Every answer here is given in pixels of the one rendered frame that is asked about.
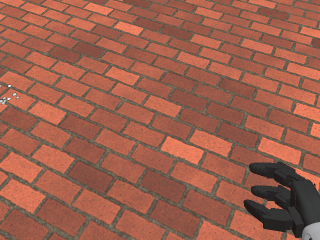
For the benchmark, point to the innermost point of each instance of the right robot hand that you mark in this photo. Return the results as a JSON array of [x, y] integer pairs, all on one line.
[[300, 205]]

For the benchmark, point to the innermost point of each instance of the robot right forearm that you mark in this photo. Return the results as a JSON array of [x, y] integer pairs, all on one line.
[[311, 232]]

